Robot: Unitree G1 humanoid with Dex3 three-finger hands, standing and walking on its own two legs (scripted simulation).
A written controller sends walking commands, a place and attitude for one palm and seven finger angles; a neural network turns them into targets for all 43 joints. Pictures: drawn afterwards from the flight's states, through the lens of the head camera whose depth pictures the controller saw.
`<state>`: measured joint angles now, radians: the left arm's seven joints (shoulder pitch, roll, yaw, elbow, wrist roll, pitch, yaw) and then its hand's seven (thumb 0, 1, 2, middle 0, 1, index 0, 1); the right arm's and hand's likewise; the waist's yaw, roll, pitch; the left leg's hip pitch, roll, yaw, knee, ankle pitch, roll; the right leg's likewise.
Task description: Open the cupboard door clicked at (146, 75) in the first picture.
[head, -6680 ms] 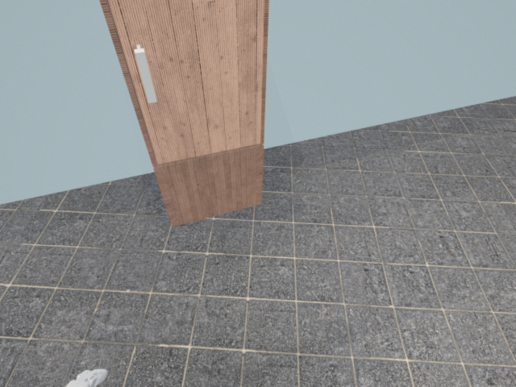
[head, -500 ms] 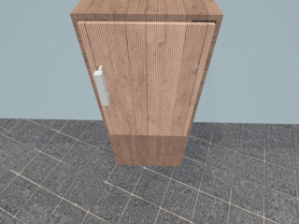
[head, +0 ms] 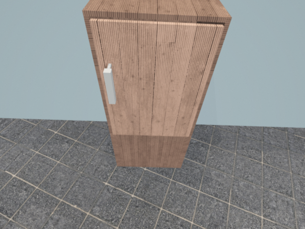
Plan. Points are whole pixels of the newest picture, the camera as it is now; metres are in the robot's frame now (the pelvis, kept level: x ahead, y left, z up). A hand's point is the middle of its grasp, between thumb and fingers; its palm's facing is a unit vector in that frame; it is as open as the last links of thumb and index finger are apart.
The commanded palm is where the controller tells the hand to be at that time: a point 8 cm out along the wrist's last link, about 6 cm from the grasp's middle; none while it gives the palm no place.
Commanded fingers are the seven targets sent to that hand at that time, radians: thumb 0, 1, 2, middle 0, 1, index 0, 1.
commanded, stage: come to a stop and stand still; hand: left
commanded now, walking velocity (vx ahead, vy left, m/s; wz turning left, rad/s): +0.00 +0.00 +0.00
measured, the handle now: (111, 84) +0.61 +0.20 +0.02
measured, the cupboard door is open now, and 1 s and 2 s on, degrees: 0 0 0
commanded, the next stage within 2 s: look again from close up in 0.32 s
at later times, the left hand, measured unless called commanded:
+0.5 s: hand out of the picture -0.01 +0.17 -0.18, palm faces +0.02 -0.99 -0.17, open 7.4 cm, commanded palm none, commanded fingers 0.00 0.90 0.90 -0.20 -0.30 -0.20 -0.30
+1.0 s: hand out of the picture +0.06 +0.23 -0.15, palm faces +0.03 -0.95 -0.31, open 7.4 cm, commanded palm none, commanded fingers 0.00 0.90 0.90 -0.20 -0.30 -0.20 -0.30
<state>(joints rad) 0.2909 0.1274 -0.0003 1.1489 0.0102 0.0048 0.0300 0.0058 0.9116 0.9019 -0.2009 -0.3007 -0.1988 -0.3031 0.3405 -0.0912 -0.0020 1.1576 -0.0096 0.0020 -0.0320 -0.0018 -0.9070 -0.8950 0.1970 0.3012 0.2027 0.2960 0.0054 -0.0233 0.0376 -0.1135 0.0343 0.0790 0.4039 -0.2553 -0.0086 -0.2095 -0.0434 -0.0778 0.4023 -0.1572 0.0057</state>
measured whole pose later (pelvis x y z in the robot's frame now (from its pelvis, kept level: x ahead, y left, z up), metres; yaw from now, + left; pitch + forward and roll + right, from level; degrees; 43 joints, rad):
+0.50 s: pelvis +0.00 +0.00 +0.00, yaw +1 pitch -1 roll +0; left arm 0.31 0.15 0.00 1.09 0.02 -0.01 0.03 0.01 0.91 0.90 -0.20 -0.30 -0.20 -0.30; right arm 0.32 -0.12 -0.01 1.08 -0.02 -0.02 -0.02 0.00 -0.91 -0.89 0.20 0.30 0.20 0.30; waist -0.01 -0.02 0.04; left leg -0.16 0.03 0.07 0.47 -0.29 0.00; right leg -0.26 -0.06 -0.09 0.48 -0.20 0.01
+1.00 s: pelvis -0.02 +0.00 +0.00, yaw +1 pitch -3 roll +0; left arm 0.20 0.30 0.01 0.99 0.02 -0.01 0.00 0.01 0.91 0.90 -0.20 -0.30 -0.20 -0.30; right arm 0.20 -0.29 -0.01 0.99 -0.02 0.00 0.00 0.00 -0.91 -0.89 0.20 0.30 0.20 0.30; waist 0.00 0.00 0.00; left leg -0.16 0.03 0.05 0.47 -0.26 -0.01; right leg -0.23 -0.05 -0.10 0.45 -0.16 0.00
